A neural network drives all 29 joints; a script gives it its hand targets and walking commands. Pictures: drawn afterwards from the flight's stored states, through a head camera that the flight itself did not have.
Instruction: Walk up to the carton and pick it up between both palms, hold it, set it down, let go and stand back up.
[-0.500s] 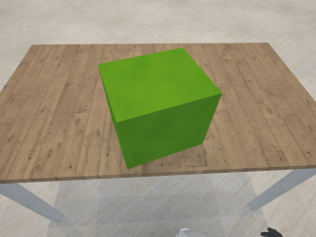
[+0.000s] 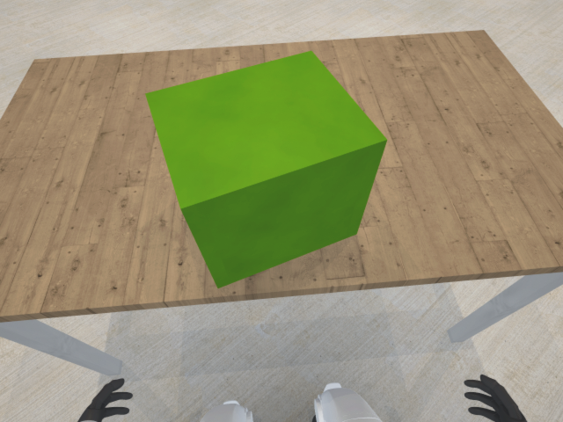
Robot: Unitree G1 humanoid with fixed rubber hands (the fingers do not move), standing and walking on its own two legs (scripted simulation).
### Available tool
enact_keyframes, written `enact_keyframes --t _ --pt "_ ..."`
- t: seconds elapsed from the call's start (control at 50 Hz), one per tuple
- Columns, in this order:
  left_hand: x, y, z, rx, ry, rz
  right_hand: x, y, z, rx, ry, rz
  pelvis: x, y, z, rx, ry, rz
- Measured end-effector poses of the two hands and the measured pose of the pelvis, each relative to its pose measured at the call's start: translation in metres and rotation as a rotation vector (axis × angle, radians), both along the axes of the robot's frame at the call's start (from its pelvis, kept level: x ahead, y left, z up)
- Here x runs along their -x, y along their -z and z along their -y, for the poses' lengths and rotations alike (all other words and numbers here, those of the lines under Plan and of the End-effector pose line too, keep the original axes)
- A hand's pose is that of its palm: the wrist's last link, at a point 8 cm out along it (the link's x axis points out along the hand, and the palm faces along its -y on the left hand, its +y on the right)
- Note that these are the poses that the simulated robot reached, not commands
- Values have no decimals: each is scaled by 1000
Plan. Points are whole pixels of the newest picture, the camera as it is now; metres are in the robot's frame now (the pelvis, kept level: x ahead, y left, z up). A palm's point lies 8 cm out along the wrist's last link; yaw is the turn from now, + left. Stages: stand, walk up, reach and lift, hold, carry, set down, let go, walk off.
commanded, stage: reach and lift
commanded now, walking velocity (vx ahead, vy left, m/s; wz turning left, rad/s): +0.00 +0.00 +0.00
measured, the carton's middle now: (263, 172) +0.47 +0.03 +0.06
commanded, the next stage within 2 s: none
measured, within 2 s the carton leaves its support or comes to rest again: neither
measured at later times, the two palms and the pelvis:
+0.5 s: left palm out of the picture +0.12 +0.25 -0.04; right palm out of the picture +0.11 -0.30 -0.04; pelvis -0.03 +0.00 +0.03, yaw +0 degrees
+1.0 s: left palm out of the picture +0.13 +0.20 +0.01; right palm out of the picture +0.14 -0.31 +0.02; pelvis -0.07 -0.03 +0.03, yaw +2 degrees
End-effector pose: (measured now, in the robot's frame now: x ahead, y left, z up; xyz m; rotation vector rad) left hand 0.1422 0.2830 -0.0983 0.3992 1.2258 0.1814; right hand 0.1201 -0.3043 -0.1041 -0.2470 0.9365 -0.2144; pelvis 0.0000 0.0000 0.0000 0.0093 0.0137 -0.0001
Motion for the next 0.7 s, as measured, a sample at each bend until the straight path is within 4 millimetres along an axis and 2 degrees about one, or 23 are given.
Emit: enact_keyframes --t 0.1,0.2,0.26,0.34,0.5,0.6,0.7 --pt "-36 -18 27 46 58 174 -5 -5 -1 -8 -21 67 -2 -2 3 -3 0 24" --pt "-43 -32 43 92 61 275 -10 -23 -2 4 -61 145 -1 -8 5 -5 0 93" --pt "-37 -37 46 107 47 304 -8 -37 -1 19 -74 175 2 -13 6 -5 0 131" --pt "-18 -43 44 103 11 317 -2 -53 -2 25 -90 184 10 -20 6 -2 0 167" --pt "20 -55 37 60 -54 353 11 -65 -9 -36 -120 159 33 -26 1 7 0 189" --pt "28 -65 40 43 -65 404 3 -76 -13 -60 -163 230 44 -26 2 6 -2 201" --pt "26 -85 49 25 -68 492 -12 -89 -8 -67 -199 320 49 -26 6 0 -5 200"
